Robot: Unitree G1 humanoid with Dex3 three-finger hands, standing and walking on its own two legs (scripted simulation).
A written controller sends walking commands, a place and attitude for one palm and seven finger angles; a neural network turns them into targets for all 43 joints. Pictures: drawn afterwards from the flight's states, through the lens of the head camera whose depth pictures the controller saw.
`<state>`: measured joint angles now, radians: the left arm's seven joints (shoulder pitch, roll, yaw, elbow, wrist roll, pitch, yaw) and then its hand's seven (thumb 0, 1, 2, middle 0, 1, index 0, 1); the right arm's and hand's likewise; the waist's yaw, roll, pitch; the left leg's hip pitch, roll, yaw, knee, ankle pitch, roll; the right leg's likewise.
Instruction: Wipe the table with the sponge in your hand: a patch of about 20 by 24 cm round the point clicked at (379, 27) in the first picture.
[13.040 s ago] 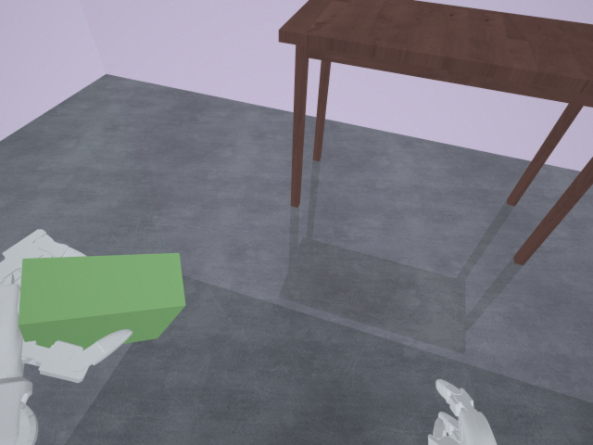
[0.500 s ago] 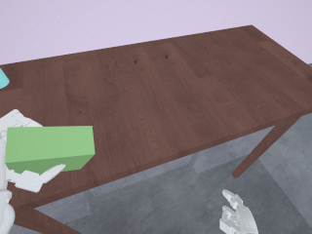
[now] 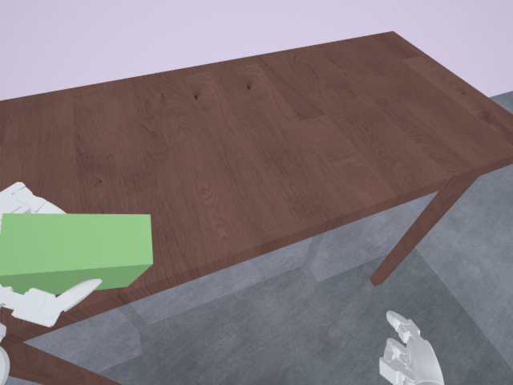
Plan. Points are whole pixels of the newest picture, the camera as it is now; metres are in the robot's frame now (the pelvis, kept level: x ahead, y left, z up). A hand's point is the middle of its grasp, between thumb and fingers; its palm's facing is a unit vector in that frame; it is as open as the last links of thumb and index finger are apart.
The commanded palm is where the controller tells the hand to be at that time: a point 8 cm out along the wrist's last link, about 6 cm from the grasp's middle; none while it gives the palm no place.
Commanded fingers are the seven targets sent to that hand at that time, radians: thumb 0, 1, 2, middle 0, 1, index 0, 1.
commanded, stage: shuffle to correct the standing spot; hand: left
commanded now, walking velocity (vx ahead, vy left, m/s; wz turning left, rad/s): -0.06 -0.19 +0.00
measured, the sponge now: (100, 256) +0.23 +0.20 +0.14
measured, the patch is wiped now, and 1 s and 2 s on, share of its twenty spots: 0.00 0.00 0.00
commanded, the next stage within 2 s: none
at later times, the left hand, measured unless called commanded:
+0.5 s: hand (45, 255) +0.22 +0.25 +0.17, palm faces +0.34 -0.84 -0.42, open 9.6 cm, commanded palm +0.16 +0.28 +0.18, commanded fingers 0.00 0.10 1.30 -1.20 -1.60 -1.20 -1.60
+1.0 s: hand (47, 249) +0.22 +0.25 +0.17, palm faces +0.33 -0.83 -0.45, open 9.6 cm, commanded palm +0.16 +0.28 +0.18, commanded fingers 0.00 0.10 1.30 -1.20 -1.60 -1.20 -1.60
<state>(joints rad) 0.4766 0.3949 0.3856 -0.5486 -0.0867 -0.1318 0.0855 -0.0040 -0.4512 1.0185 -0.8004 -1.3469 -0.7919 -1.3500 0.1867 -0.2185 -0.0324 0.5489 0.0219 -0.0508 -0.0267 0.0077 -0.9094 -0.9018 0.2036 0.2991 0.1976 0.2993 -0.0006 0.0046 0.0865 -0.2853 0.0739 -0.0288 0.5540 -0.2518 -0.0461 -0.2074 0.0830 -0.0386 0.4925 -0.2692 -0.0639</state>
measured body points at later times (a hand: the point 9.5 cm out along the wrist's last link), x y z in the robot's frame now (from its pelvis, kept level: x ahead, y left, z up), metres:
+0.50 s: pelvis +0.00 +0.00 +0.00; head +0.04 +0.01 +0.45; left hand +0.19 +0.29 +0.19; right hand +0.17 -0.22 -0.09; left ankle +0.03 +0.15 -0.73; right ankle +0.00 -0.08 -0.73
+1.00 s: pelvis +0.01 +0.00 +0.00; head +0.05 +0.01 +0.44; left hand +0.20 +0.29 +0.19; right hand +0.19 -0.23 -0.09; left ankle +0.03 +0.15 -0.73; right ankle +0.00 -0.08 -0.73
